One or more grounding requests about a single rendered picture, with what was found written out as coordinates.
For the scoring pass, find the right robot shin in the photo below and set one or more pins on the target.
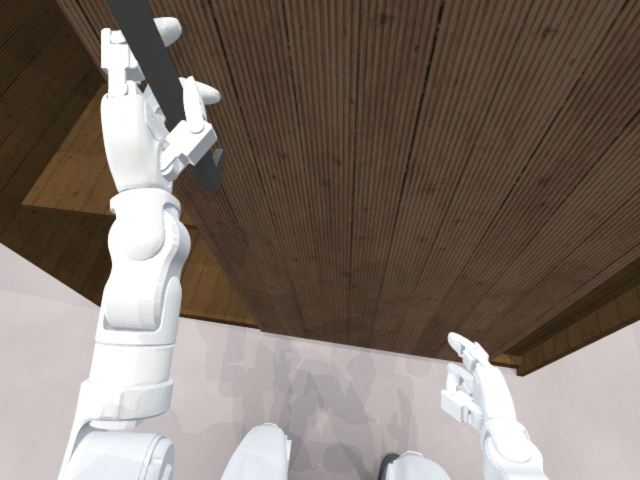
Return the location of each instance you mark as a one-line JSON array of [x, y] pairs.
[[410, 453]]

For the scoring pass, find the handle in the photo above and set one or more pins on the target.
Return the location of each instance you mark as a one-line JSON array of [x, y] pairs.
[[140, 31]]

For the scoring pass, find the robot left forearm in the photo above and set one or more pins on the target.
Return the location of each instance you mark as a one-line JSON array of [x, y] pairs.
[[138, 320]]

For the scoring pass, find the left robot upper arm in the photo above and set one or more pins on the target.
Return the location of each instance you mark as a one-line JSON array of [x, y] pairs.
[[122, 456]]

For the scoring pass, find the robot right forearm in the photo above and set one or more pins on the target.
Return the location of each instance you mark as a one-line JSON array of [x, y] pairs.
[[508, 452]]

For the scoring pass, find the right robot thigh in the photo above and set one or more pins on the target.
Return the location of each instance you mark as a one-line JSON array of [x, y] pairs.
[[415, 468]]

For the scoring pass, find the wardrobe door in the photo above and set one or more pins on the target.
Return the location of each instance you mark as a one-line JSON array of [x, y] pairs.
[[397, 170], [612, 288]]

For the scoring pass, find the right robot hand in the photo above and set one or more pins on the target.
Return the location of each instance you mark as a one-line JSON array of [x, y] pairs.
[[484, 396]]

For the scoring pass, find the left robot hand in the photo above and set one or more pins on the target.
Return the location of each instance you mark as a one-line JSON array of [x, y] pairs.
[[133, 122]]

